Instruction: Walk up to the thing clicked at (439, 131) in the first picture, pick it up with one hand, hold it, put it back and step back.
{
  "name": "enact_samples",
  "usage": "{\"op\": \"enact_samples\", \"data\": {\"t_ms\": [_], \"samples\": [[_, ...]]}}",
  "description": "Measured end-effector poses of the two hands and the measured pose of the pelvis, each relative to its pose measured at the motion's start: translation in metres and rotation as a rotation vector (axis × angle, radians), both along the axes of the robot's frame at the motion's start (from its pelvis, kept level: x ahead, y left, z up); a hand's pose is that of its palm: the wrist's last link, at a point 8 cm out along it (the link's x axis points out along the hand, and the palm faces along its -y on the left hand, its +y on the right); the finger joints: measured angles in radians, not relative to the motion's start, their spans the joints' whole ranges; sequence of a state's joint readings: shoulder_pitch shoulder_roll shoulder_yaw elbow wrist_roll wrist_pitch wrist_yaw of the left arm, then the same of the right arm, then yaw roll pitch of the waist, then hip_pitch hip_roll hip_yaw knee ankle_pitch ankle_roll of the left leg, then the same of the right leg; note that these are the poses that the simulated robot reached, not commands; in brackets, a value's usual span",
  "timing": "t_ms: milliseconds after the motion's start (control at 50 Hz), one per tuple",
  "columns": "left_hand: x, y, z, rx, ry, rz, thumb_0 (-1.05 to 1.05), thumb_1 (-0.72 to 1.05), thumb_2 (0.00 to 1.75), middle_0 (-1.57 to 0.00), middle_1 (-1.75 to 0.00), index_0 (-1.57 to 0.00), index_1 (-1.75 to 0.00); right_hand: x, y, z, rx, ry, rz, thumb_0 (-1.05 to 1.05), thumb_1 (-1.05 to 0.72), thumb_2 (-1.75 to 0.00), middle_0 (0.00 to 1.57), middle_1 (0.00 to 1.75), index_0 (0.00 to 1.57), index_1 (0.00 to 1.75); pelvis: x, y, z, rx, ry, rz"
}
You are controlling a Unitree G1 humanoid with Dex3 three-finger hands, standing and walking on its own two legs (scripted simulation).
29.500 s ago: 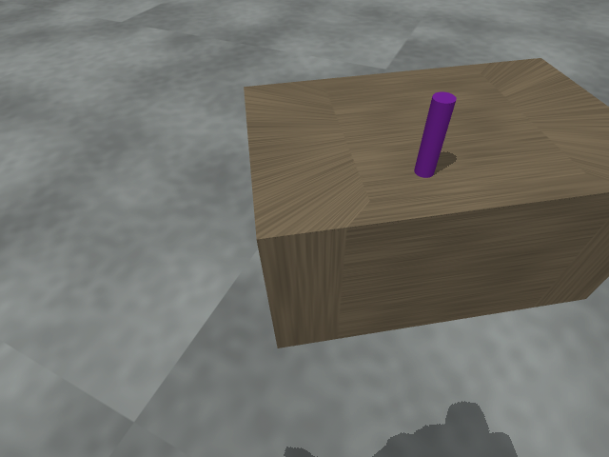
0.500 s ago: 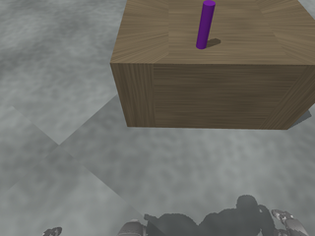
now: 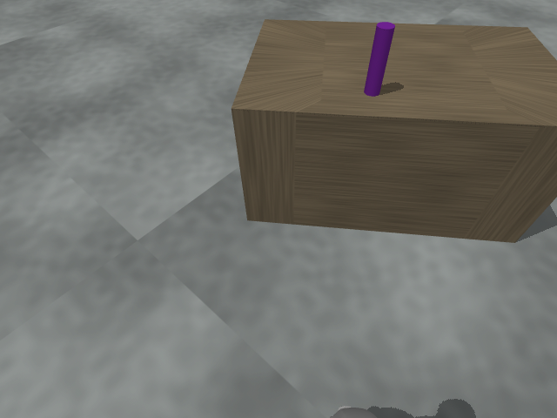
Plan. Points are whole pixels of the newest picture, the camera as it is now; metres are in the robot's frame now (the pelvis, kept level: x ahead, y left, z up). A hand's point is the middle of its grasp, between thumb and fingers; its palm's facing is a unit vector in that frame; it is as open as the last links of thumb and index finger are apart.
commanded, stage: step back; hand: right
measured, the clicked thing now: (378, 61) +1.13 -0.28 -0.05
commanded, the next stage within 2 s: stand in 0.80 s
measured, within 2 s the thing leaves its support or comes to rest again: neither
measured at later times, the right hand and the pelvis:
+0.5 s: hand out of the picture +0.07 -0.25 -0.14, palm faces -0.01 +0.93 -0.37, open 7.4 cm; pelvis +0.01 +0.02 +0.00, yaw -1 degrees
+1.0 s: hand out of the picture +0.15 -0.24 -0.14, palm faces +0.03 +0.94 -0.35, open 7.4 cm; pelvis +0.05 +0.02 +0.02, yaw -2 degrees
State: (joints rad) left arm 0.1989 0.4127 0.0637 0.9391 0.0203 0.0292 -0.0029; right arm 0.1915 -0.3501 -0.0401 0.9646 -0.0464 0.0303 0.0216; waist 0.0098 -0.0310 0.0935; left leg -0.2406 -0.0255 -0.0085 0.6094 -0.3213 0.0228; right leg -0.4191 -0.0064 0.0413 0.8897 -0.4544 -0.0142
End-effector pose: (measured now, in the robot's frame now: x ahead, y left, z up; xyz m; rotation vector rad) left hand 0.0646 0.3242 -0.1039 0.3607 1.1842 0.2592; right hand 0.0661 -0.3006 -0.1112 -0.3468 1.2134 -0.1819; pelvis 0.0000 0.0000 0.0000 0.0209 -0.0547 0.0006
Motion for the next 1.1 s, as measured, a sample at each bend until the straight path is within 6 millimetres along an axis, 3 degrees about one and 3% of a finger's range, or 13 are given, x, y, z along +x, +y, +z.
{"op": "enact_samples", "data": {"t_ms": [180, 320, 440, 560, 700, 860, 980, 1100], "samples": [[-0.043, -0.019, -0.001, -0.023, 0.04, 0.004, 0.0, 0.9, 0.9, -0.21, -0.3, -0.2, -0.3, -0.006, -0.01, 0.0, 0.015, -0.043, -0.023, 0.01, -0.9, -0.89, 0.2, 0.3, 0.2, 0.3, -0.013, -0.009, 0.002, -0.035, -0.003, -0.033], [-0.05, -0.013, 0.002, -0.038, 0.039, 0.028, 0.0, 0.9, 0.9, -0.21, -0.3, -0.2, -0.3, -0.004, -0.009, 0.005, -0.004, -0.016, 0.005, 0.01, -0.9, -0.89, 0.2, 0.3, 0.2, 0.3, -0.011, 0.004, 0.007, -0.026, 0.013, -0.006], [-0.027, 0.009, -0.008, -0.042, 0.055, 0.013, 0.0, 0.9, 0.9, -0.21, -0.3, -0.2, -0.3, -0.006, 0.006, 0.005, -0.027, -0.004, -0.019, 0.01, -0.9, -0.89, 0.2, 0.3, 0.2, 0.3, 0.0, 0.021, 0.002, -0.006, 0.021, -0.008], [0.015, 0.011, -0.005, -0.026, 0.023, -0.028, 0.0, 0.9, 0.9, -0.21, -0.3, -0.2, -0.3, -0.001, 0.014, 0.002, 0.0, 0.002, -0.05, 0.01, -0.9, -0.89, 0.2, 0.3, 0.2, 0.3, 0.016, 0.017, 0.003, -0.016, 0.018, -0.029], [0.057, 0.007, 0.0, -0.025, -0.028, -0.056, 0.0, 0.9, 0.9, -0.21, -0.3, -0.2, -0.3, 0.028, 0.021, -0.006, 0.017, -0.002, -0.057, 0.01, -0.9, -0.89, 0.2, 0.3, 0.2, 0.3, 0.036, 0.022, 0.002, -0.024, 0.026, -0.018], [0.104, 0.001, 0.005, -0.048, -0.072, -0.064, 0.0, 0.9, 0.9, -0.21, -0.3, -0.2, -0.3, 0.057, 0.028, 0.002, 0.019, -0.026, -0.053, 0.01, -0.9, -0.89, 0.2, 0.3, 0.2, 0.3, 0.052, 0.024, 0.009, -0.016, 0.032, -0.028], [0.114, -0.011, 0.007, -0.065, -0.066, -0.085, 0.0, 0.9, 0.9, -0.21, -0.3, -0.2, -0.3, 0.069, 0.023, 0.012, 0.008, -0.053, -0.058, 0.0, -0.9, -0.89, 0.2, 0.3, 0.2, 0.3, 0.051, 0.022, 0.015, -0.016, 0.027, -0.03], [0.104, -0.021, 0.009, -0.081, -0.052, -0.087, 0.0, 0.9, 0.9, -0.21, -0.3, -0.2, -0.3, 0.069, 0.017, 0.018, 0.008, -0.072, -0.062, 0.0, -0.9, -0.89, 0.2, 0.3, 0.2, 0.3, 0.044, 0.018, 0.02, -0.017, 0.014, -0.03]]}}
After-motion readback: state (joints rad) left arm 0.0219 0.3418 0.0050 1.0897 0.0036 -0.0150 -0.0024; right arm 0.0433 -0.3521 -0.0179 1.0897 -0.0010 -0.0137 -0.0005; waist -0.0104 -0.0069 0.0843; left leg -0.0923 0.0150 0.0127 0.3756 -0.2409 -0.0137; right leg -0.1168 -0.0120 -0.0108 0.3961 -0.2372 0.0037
